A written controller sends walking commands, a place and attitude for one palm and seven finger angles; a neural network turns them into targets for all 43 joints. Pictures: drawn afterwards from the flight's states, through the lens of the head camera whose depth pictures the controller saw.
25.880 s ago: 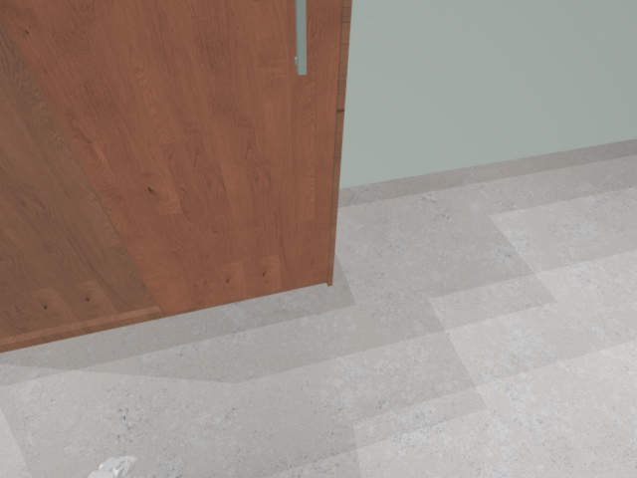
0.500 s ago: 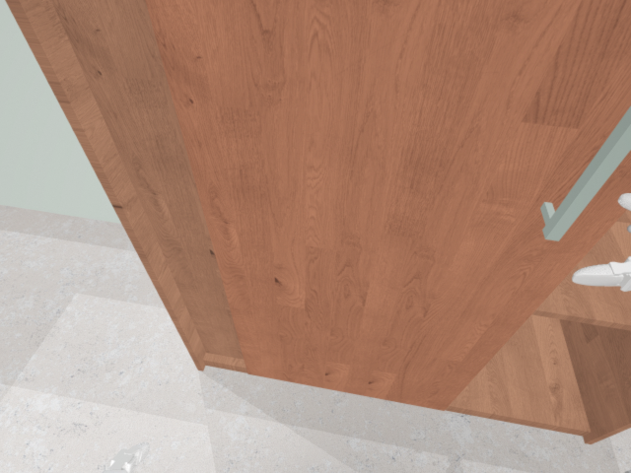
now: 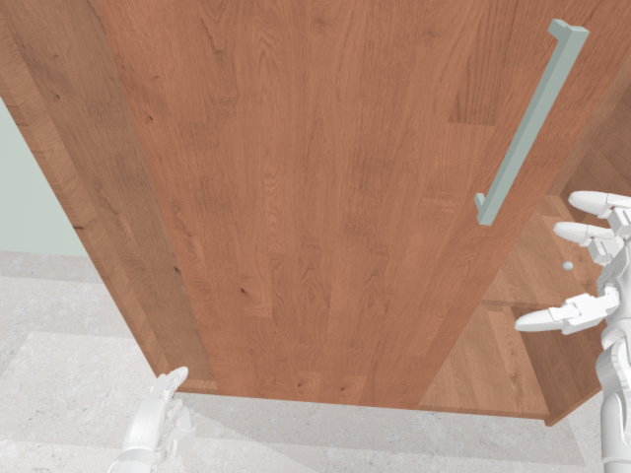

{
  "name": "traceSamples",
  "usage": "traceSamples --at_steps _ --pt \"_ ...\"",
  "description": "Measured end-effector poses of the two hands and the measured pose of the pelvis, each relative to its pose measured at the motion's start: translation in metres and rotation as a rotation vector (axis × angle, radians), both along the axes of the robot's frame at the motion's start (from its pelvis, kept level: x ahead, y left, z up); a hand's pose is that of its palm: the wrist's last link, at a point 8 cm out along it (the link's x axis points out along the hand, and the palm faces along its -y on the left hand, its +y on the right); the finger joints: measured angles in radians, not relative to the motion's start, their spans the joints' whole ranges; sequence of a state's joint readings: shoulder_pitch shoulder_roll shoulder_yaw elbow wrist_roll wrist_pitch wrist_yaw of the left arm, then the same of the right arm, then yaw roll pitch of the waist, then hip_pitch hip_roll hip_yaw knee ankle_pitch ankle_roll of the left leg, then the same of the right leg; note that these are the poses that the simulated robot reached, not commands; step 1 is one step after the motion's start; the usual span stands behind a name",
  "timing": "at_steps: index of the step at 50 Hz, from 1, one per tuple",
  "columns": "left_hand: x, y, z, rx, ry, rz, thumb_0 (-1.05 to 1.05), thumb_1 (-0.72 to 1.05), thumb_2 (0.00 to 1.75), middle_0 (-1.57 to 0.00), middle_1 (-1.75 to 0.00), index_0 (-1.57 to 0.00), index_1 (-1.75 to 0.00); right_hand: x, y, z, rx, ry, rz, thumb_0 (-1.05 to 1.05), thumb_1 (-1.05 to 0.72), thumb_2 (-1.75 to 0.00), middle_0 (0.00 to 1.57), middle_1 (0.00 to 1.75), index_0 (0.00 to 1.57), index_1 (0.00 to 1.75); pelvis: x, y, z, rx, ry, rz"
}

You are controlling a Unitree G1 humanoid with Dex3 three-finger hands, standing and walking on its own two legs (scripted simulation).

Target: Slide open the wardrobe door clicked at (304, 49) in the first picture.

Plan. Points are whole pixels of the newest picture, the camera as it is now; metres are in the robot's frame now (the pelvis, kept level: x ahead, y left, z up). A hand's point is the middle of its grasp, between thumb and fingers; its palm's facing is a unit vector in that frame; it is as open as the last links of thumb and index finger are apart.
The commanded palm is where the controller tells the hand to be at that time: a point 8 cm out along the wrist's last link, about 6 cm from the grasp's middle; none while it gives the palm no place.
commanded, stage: slip the hand off the handle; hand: right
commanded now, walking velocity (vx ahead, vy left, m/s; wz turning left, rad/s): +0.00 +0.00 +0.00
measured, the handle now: (516, 136) +0.46 -0.24 +0.24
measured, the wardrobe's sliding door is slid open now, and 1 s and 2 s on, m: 0.43 0.43 0.43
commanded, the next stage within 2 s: draw the hand back to the body in 0.08 s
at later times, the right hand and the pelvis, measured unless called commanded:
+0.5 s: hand (570, 285) +0.26 -0.25 +0.18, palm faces +0.14 +0.99 -0.05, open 14.7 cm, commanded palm +0.21 -0.30 +0.18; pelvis +0.01 +0.02 +0.00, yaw +0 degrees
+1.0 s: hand (596, 330) +0.22 -0.26 +0.17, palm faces +0.49 +0.82 -0.30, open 12.8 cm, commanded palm +0.17 -0.29 +0.18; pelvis +0.01 +0.01 +0.01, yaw +0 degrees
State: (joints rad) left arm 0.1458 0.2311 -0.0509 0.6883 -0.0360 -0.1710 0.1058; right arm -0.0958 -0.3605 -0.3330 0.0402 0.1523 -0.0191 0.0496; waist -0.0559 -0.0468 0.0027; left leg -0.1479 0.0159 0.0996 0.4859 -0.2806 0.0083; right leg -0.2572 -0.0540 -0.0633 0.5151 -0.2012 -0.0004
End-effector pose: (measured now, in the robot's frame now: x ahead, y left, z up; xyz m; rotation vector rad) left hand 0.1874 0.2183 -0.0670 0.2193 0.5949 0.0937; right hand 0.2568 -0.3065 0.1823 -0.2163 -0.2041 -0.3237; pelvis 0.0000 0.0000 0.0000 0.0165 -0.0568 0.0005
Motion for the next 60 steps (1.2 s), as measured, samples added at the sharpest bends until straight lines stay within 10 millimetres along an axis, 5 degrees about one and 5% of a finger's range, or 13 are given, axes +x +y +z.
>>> traceSamples --at_steps 10,22,36,45,60 --pt "0.002 0.000 0.002 -0.006 -0.003 -0.032 0.01 0.90 0.90 -0.20 -0.30 -0.20 -0.30 -0.027 0.003 -0.007 0.017 0.038 -0.056 -0.01 0.55 -0.20 0.26 1.15 0.26 1.15 0.002 0.010 0.002 -0.005 -0.033 -0.008" --pt "0.002 0.028 0.004 -0.004 -0.033 0.040 0.01 0.90 0.90 -0.20 -0.30 -0.20 -0.30 -0.014 0.009 0.004 0.157 0.155 0.185 -0.01 0.55 -0.20 0.26 1.15 0.26 1.15 0.010 0.018 0.005 -0.008 -0.045 -0.001" --pt "0.016 0.029 0.019 0.013 -0.119 -0.004 0.01 0.90 0.90 -0.20 -0.30 -0.20 -0.30 -0.065 0.010 -0.015 0.183 0.126 0.096 -0.01 0.52 -0.21 0.25 1.13 0.25 1.13 0.010 0.019 0.002 -0.007 -0.060 -0.011" --pt "0.005 0.007 0.006 -0.004 -0.046 -0.065 0.01 0.90 0.90 -0.20 -0.30 -0.20 -0.30 -0.081 0.011 0.001 -0.101 0.032 -0.166 -0.01 0.30 -0.32 0.25 1.00 0.25 1.00 0.005 0.014 0.007 0.000 -0.049 -0.002" --pt "-0.007 0.011 -0.006 0.001 0.059 0.012 0.01 0.90 0.90 -0.20 -0.30 -0.20 -0.30 -0.074 0.016 0.001 -0.174 0.015 -0.140 0.00 -0.22 -0.57 0.23 0.69 0.23 0.69 0.023 0.004 0.009 -0.007 -0.060 0.025"
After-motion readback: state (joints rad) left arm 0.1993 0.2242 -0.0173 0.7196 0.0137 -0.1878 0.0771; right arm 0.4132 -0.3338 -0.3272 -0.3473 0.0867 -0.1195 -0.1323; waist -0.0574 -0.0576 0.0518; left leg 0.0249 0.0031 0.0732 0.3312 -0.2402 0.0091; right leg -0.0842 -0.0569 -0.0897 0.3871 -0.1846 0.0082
